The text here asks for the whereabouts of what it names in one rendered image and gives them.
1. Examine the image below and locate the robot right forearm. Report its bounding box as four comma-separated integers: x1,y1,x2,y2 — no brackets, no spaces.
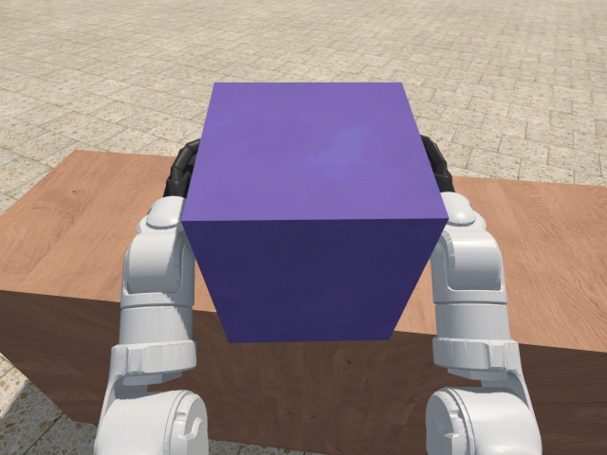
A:
430,191,543,455

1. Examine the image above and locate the carton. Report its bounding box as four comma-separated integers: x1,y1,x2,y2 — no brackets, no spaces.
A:
181,82,449,343

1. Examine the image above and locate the robot right upper arm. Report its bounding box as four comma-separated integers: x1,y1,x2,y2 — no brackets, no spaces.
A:
426,387,542,455

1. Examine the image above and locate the robot left forearm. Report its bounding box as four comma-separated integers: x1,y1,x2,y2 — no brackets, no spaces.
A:
94,196,197,455

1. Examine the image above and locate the robot left hand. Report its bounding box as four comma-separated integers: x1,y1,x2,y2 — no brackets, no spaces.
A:
162,138,201,198

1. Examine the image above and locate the robot left upper arm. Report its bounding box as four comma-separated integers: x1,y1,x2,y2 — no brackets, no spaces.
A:
95,390,209,455

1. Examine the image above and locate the robot right hand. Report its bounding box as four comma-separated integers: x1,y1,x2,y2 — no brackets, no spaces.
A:
420,135,455,192

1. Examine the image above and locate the pedestal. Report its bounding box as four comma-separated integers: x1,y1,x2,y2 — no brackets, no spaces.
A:
0,150,607,455

